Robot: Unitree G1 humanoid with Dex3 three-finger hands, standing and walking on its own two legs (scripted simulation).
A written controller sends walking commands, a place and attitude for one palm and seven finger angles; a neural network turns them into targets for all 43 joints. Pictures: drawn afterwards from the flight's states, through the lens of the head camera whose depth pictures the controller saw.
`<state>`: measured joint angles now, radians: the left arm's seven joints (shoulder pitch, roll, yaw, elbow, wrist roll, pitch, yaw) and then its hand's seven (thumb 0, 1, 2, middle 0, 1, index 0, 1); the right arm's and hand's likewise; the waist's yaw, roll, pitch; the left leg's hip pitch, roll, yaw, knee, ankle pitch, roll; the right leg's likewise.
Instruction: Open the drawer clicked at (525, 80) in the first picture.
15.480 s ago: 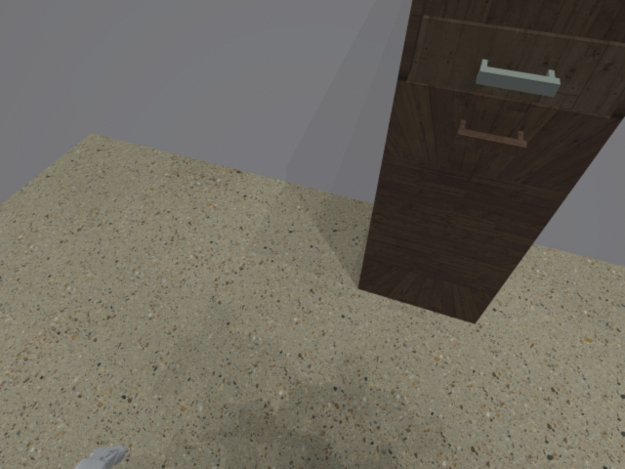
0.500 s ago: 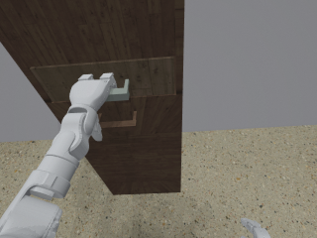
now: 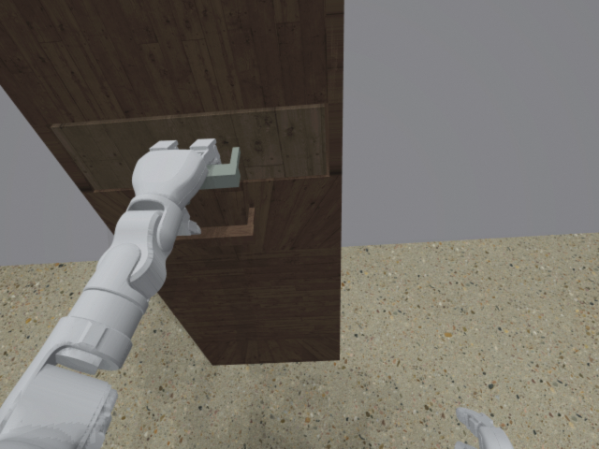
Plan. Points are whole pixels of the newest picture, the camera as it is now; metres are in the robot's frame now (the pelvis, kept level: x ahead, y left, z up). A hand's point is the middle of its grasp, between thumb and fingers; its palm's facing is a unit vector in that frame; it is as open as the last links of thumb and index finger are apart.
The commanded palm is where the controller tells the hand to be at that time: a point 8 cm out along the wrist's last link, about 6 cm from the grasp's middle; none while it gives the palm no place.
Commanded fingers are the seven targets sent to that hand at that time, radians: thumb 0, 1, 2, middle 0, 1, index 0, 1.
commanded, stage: close the thumb around the handle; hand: left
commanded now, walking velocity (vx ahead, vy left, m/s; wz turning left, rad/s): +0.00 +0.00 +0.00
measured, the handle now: (193, 167) +0.46 +0.19 +0.14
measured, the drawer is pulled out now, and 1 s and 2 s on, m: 0.00 0.02 0.08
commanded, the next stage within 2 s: pull the drawer open in 0.36 s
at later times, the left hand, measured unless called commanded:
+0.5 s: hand (180, 205) +0.41 +0.20 +0.12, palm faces +0.03 -0.02 -1.00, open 5.8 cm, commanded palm +0.38 +0.20 +0.18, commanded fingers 0.00 0.90 0.90 -0.40 -1.35 -0.40 -1.35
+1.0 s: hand (177, 217) +0.39 +0.20 +0.11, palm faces +0.06 -0.05 -1.00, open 5.7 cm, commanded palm +0.36 +0.20 +0.18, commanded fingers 0.00 0.90 0.90 -0.40 -1.35 -0.40 -1.35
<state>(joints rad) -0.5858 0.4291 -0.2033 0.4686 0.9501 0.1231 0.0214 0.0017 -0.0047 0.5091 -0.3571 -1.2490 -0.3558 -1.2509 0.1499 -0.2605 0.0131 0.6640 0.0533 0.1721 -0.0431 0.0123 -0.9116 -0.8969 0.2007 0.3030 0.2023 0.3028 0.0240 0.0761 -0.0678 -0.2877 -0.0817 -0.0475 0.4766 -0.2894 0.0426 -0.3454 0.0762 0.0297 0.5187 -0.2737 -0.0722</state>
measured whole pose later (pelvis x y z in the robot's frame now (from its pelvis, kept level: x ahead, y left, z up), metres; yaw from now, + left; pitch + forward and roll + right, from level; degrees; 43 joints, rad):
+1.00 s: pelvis +0.01 +0.02 +0.00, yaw +0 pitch +6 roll +0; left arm -0.41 0.41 -0.26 0.20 0.95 0.22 0.03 0.01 0.71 0.80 -0.36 -1.35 -0.40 -1.34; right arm 0.09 -0.26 0.01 0.67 0.05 0.18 0.00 0.01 -0.91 -0.90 0.20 0.30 0.20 0.30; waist 0.06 0.09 -0.07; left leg -0.26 -0.10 -0.05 0.47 -0.30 0.06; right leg -0.31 0.06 0.03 0.50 -0.29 -0.05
